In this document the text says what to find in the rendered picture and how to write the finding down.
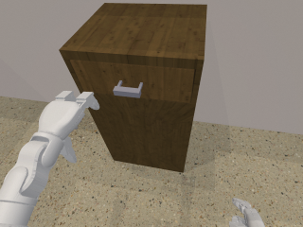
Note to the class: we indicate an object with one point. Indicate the robot left forearm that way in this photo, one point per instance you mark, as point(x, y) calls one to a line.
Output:
point(25, 182)

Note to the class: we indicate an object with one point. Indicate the left robot hand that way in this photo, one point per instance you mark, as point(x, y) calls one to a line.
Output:
point(62, 115)

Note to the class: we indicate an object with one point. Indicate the drawer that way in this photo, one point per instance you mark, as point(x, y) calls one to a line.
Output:
point(159, 82)

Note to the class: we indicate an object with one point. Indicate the right robot hand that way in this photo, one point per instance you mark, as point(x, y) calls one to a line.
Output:
point(251, 215)

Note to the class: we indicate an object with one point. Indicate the handle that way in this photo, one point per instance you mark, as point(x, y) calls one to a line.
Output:
point(128, 91)

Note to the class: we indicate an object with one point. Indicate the cabinet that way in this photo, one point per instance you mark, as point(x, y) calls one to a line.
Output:
point(143, 131)

